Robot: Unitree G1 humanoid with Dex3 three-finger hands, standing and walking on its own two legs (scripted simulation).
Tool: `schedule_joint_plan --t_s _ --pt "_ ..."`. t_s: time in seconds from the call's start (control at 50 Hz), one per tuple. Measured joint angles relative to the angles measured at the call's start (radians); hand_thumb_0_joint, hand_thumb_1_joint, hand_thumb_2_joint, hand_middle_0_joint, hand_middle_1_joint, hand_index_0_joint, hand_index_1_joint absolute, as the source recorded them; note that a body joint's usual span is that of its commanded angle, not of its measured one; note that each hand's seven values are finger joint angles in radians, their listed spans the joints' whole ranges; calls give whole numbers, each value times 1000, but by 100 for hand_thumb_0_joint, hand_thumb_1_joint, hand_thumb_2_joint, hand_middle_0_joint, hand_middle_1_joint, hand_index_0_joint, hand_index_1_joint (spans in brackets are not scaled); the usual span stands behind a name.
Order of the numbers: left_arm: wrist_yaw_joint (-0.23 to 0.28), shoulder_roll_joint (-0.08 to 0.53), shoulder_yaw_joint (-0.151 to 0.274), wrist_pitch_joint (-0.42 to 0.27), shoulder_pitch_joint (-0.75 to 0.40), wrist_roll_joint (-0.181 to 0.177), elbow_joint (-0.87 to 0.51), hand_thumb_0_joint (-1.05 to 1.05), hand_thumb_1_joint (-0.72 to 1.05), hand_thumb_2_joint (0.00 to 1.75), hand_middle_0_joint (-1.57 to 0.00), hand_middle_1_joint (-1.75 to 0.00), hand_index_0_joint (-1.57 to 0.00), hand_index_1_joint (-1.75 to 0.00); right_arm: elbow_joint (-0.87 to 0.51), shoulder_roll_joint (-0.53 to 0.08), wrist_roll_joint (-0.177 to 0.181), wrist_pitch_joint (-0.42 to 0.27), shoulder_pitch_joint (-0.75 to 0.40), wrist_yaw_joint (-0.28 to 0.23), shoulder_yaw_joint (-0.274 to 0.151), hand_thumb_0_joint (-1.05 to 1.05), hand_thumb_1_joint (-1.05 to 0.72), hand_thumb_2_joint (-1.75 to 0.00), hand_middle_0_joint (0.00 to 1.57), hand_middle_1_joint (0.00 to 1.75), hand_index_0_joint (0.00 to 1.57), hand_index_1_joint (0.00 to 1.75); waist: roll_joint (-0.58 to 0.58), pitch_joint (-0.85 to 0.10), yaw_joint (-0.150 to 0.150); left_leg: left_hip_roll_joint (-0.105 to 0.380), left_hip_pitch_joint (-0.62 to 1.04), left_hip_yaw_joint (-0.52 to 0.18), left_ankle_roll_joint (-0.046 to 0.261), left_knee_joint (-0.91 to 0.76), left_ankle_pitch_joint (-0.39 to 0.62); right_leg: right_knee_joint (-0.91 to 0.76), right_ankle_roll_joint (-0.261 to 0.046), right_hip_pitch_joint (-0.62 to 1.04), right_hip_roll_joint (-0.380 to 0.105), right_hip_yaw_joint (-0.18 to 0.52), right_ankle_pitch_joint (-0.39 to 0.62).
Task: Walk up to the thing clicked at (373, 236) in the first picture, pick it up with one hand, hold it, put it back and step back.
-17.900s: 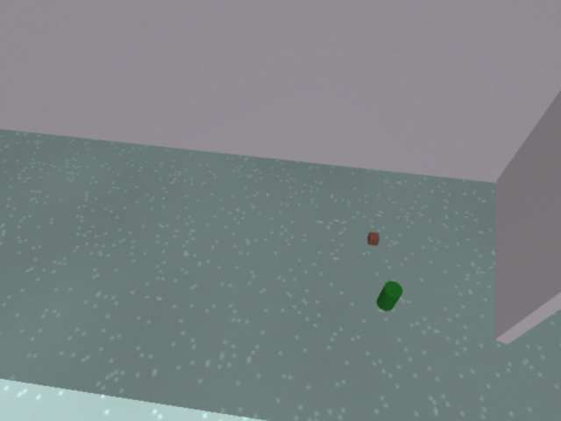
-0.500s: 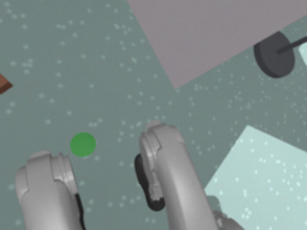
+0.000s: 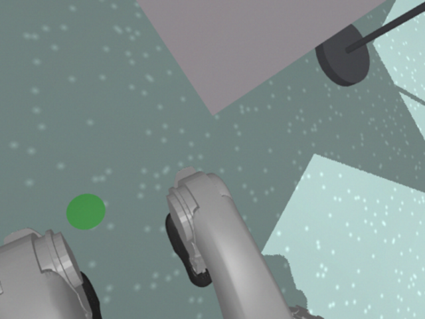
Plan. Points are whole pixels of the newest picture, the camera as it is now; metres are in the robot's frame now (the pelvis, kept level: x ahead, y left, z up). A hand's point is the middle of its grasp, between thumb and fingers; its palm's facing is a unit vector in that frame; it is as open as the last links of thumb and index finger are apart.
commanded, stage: approach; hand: left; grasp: from above
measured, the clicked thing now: out of the picture +0.51 +0.30 -0.31
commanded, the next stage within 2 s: rest palm in 0.80 s
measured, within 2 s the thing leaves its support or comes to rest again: neither
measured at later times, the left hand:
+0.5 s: hand out of the picture +0.53 +0.32 -0.15, palm faces -0.21 -0.25 -0.95, open 14.2 cm
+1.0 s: hand out of the picture +0.51 +0.30 -0.18, palm faces -0.28 -0.23 -0.93, open 13.6 cm
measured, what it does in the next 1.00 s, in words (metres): stands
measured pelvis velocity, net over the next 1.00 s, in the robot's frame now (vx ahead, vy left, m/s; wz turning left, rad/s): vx -0.01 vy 0.00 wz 0.02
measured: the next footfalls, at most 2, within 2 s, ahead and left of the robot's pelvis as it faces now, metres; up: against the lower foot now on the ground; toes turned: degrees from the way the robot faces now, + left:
none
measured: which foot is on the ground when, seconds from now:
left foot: down 0.00-1.00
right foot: down 0.00-1.00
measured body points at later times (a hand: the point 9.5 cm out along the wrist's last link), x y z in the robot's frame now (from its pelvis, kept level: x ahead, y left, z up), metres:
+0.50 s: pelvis +0.00 +0.00 +0.00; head +0.27 +0.08 +0.35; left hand +0.54 +0.33 -0.10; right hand +0.02 -0.27 -0.08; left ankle +0.05 +0.13 -0.30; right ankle +0.11 -0.13 -0.30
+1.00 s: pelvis -0.01 +0.00 +0.00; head +0.27 +0.08 +0.34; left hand +0.52 +0.31 -0.12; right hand -0.01 -0.26 -0.07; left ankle +0.05 +0.13 -0.30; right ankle +0.11 -0.13 -0.30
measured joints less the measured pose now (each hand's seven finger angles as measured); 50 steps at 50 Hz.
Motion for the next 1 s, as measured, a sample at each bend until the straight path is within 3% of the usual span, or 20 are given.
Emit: schedule_joint_plan --t_s 0.12,0.24,0.36,0.46,0.52,0.62,0.72,0.76,0.8,0.9,1.0 --pt "-50 4 15 26 69 -55 -1 0 -58 99 -10 -104 -10 -104 -15 0 8 7 0 -2 15 0 -90 -89 20 30 20 30 11 23 9 6 15 4 1 -3 5 0 8 7 5 4 9" --pt "-108 13 20 -41 139 -90 -35 0 -58 99 -11 -103 -10 -102 -7 18 -3 0 -19 -21 16 0 -90 -89 20 30 20 30 -21 78 40 -3 19 6 -5 4 33 15 2 10 1 8 31" --pt "-106 4 -8 -113 139 -47 -149 -1 -59 100 -12 -102 -11 -102 10 29 -1 -4 -45 -43 11 0 -90 -89 20 30 20 30 -52 82 73 -11 21 4 -16 11 35 27 -7 12 -5 6 28" --pt "-78 10 -41 -80 49 -19 -116 -1 -58 100 -14 -100 -12 -101 17 29 11 5 -69 -46 -12 0 -91 -89 20 30 20 30 -30 5 68 -11 8 0 -15 8 10 22 -8 1 -8 2 3" --pt "-78 20 -57 -31 -3 -25 -53 -1 -57 100 -14 -100 -12 -100 2 19 11 7 -79 -43 -18 0 -91 -89 20 30 20 30 -5 -23 58 -8 8 -1 -10 7 -4 15 -5 6 -8 0 -11" --pt "-122 14 -76 24 -11 -50 -9 0 -54 97 -13 -101 -13 -99 -25 3 14 7 -75 -46 -9 0 -90 -89 20 30 20 30 14 -8 52 -9 23 7 1 -2 -7 5 2 27 -11 5 -19" --pt "-168 -21 -101 4 55 -72 -33 0 -49 91 -15 -100 -16 -97 -26 8 15 20 -46 -47 10 -1 -90 -89 20 30 20 30 -3 37 62 -12 31 13 2 -11 12 1 3 37 -14 10 -5" --pt "-178 -36 -87 -27 92 -81 -67 0 -47 90 -16 -99 -17 -96 -25 15 15 24 -31 -47 16 0 -90 -89 20 30 20 30 -18 52 68 -13 31 12 0 -10 19 2 3 36 -13 10 2" --pt "-174 -50 -60 -61 126 -73 -116 0 -47 90 -17 -99 -18 -96 -24 22 16 29 -15 -48 20 0 -90 -89 20 30 20 30 -34 58 75 -14 29 8 -5 -6 24 7 -1 31 -12 7 9" --pt "-96 -56 -28 -102 153 -1 -166 0 -46 89 -19 -97 -20 -94 -13 32 27 44 -1 -53 5 0 -90 -89 20 30 20 30 -44 39 70 -18 18 3 -15 4 28 21 -12 17 -15 4 12" --pt "-49 -29 -43 -61 89 -24 -76 0 -44 89 -21 -93 -21 -92 2 30 17 31 -28 -52 -21 0 -90 -89 20 30 20 30 -12 12 54 -12 4 7 -6 -1 23 12 -6 3 -10 6 11"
